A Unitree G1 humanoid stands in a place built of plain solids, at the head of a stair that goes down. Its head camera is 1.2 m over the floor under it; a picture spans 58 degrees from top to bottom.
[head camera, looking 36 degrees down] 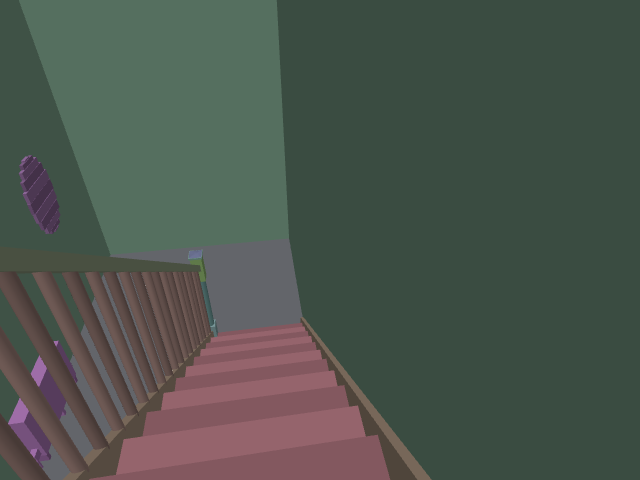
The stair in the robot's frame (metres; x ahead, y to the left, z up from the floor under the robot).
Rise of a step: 0.21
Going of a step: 0.25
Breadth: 0.93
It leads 9 degrees to the left of straight ahead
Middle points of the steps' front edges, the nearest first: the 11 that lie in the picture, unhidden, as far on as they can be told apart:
0.73 0.26 -0.20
0.98 0.30 -0.41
1.22 0.34 -0.62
1.47 0.38 -0.83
1.72 0.42 -1.04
1.96 0.46 -1.25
2.21 0.50 -1.45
2.46 0.54 -1.66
2.70 0.57 -1.87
2.95 0.61 -2.08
3.20 0.64 -2.29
